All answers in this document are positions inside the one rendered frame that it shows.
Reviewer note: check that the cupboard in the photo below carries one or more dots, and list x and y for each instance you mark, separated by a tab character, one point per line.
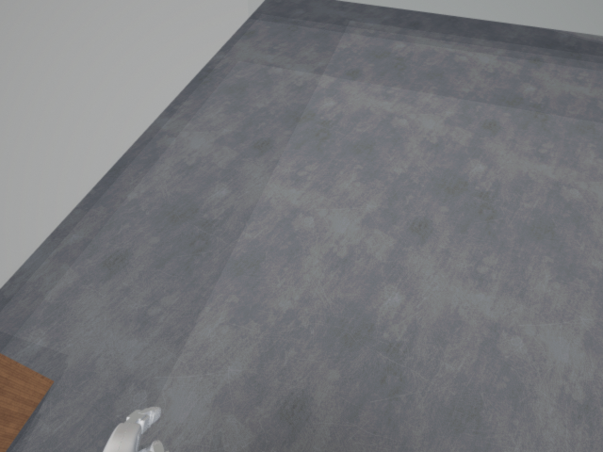
21	391

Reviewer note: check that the left robot hand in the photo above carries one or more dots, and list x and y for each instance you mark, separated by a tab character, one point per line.
126	436

